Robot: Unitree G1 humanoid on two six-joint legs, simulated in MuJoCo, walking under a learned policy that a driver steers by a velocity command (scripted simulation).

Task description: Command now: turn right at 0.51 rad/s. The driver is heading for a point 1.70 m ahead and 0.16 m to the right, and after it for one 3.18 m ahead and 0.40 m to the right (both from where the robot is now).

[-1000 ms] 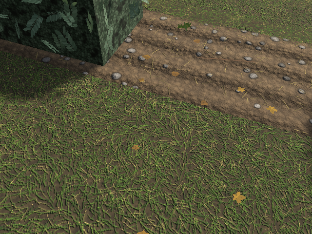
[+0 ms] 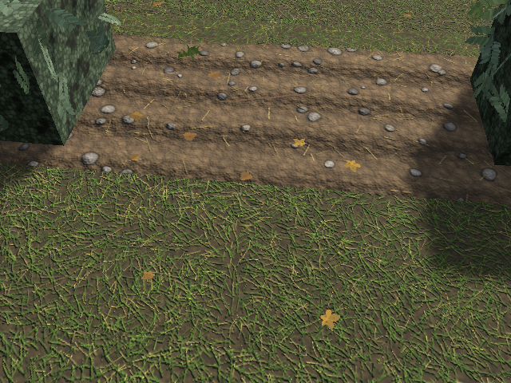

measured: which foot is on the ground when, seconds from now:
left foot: down 0.00-0.12, up 0.14-0.62, down 0.64-1.00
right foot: up 0.00-0.08, down 0.10-1.00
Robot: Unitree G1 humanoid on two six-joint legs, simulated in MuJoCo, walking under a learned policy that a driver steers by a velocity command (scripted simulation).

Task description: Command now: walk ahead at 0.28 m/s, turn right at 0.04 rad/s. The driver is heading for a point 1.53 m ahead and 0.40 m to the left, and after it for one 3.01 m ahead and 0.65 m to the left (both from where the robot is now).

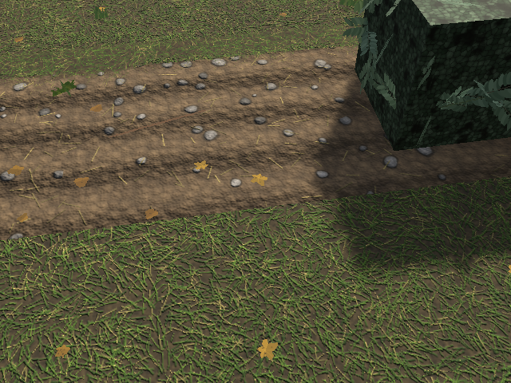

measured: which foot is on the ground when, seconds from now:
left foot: down 0.00-0.40, up 0.42-1.00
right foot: down 0.00-0.04, up 0.06-0.36, down 0.38-1.00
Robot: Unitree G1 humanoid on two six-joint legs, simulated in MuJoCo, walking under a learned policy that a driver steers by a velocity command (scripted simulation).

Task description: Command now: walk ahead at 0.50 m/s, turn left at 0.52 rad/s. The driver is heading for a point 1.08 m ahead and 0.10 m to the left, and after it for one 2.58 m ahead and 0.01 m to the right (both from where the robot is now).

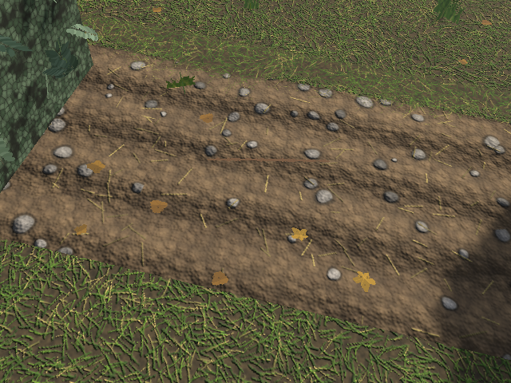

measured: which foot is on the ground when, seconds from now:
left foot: up 0.00-0.02, down 0.04-0.44, up 0.46-0.88, down 0.90-1.00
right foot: down 0.00-0.04, up 0.06-0.40, down 0.42-0.92, up 0.94-1.00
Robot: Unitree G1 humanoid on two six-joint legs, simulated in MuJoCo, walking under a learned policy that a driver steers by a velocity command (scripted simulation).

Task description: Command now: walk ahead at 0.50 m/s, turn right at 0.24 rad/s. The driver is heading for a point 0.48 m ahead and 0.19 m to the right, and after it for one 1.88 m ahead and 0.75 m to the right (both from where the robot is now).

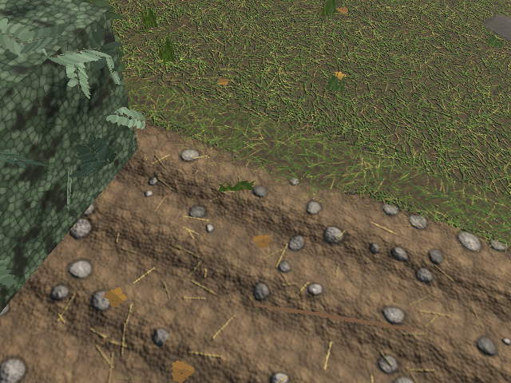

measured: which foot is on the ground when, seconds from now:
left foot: down 0.00-0.44, up 0.46-0.84, down 0.86-1.00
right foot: up 0.00-0.42, down 0.44-0.86, up 0.88-1.00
